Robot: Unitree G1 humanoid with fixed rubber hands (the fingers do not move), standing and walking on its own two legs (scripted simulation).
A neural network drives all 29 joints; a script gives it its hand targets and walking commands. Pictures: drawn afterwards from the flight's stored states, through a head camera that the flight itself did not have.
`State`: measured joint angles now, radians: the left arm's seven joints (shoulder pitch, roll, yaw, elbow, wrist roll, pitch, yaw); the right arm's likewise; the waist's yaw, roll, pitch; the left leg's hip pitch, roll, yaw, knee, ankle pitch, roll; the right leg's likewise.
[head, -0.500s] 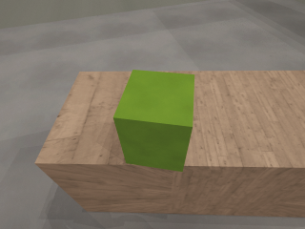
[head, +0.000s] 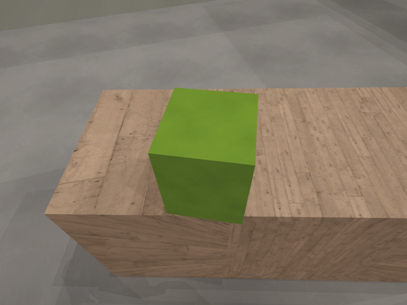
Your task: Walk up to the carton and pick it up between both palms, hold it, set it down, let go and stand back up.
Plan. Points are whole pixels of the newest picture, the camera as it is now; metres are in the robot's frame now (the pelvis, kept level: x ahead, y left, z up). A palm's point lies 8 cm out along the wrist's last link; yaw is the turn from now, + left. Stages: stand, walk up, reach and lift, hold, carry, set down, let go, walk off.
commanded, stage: stand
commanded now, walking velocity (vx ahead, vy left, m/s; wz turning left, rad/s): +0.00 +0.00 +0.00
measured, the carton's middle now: (209, 157) +0.44 +0.01 +0.00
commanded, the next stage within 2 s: walk up in 1.26 s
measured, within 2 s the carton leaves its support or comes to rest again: neither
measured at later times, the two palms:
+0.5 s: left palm out of the picture -0.02 +0.19 -0.15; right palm out of the picture -0.02 -0.20 -0.15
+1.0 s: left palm out of the picture +0.00 +0.19 -0.15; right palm out of the picture +0.00 -0.21 -0.15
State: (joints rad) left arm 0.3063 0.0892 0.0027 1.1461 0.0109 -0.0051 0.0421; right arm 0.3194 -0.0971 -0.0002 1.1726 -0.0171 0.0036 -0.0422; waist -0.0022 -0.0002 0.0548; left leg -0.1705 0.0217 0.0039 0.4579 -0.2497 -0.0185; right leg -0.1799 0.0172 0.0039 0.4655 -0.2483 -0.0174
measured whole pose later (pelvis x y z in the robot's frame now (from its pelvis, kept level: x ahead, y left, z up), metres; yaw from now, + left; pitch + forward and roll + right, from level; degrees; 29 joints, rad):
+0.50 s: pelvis +0.01 +0.00 +0.00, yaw +0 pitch -2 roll +0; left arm 0.31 0.09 0.00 1.15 0.01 -0.01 0.04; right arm 0.31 -0.09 0.00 1.16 -0.01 -0.01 -0.04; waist 0.00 0.00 0.04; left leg -0.16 0.02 0.00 0.44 -0.26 -0.02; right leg -0.17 0.02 0.00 0.46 -0.26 -0.02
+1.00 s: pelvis +0.02 -0.01 +0.00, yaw +0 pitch -2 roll +0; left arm 0.31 0.09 0.00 1.15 0.01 -0.02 0.04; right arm 0.30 -0.10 -0.01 1.16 -0.01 0.00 -0.04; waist 0.00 0.01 0.05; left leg -0.13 0.04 0.00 0.44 -0.28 -0.03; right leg -0.14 0.03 0.00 0.45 -0.28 -0.03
